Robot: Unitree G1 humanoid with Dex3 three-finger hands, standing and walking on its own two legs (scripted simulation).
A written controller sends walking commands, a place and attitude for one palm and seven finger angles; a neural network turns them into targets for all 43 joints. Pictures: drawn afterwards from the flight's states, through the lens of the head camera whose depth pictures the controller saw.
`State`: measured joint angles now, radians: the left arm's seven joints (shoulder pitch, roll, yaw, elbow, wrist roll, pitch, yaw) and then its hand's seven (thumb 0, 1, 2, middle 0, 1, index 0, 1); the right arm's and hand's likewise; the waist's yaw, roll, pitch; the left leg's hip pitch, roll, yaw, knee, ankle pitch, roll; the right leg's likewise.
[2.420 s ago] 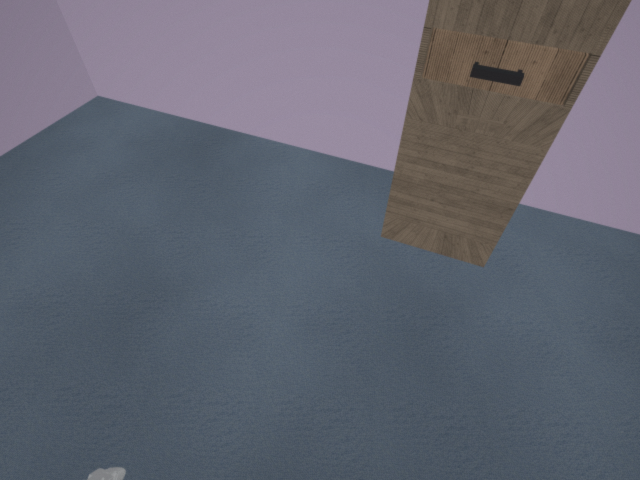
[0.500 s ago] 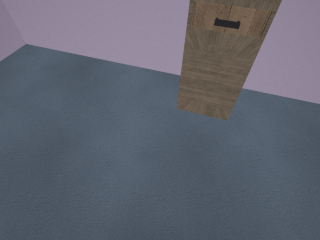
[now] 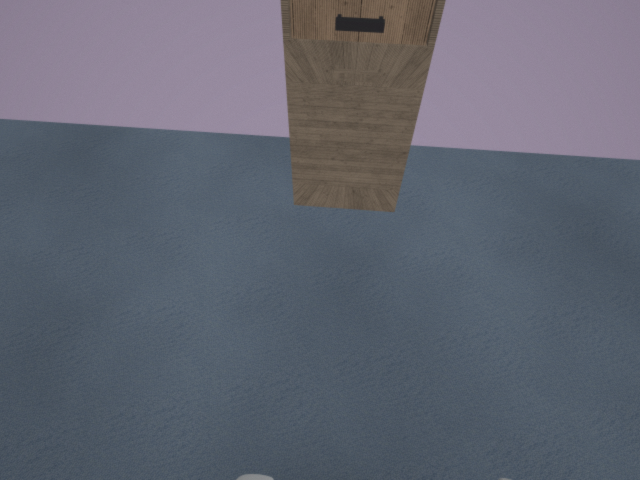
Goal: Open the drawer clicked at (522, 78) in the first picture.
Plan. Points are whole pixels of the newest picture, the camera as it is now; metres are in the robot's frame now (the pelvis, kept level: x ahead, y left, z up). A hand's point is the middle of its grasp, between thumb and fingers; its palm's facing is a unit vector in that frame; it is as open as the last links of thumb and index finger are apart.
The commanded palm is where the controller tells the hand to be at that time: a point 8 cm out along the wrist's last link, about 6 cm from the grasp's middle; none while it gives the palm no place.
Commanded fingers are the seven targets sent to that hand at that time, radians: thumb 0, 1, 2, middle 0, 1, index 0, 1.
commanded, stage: walk to a spot facing it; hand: left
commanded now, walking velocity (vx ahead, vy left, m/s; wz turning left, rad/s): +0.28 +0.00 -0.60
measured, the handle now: (360, 21) +1.20 +0.02 +0.01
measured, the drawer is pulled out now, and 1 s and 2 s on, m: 0.00 0.00 0.00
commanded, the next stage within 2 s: turn to face it in 1.34 s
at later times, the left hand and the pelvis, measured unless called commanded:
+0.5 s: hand (252, 380) +0.28 +0.15 -0.18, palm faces -0.38 -0.92 -0.14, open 7.4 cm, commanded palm none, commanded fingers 0.00 0.90 0.90 -0.20 -0.30 -0.20 -0.30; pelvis +0.10 +0.01 -0.01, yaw -20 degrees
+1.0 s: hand (294, 304) +0.43 +0.10 -0.19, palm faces -0.45 -0.87 -0.19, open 7.4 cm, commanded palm none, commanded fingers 0.00 0.90 0.90 -0.20 -0.30 -0.20 -0.30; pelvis +0.30 -0.06 -0.02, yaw -33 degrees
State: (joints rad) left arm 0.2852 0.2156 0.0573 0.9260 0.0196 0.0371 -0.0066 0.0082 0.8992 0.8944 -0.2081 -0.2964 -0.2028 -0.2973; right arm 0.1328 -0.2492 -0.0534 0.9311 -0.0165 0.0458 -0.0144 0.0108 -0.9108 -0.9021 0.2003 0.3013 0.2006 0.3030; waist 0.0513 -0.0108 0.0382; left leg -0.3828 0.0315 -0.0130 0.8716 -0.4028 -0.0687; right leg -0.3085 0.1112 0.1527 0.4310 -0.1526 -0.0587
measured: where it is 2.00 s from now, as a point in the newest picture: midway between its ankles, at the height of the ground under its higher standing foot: (393, 411)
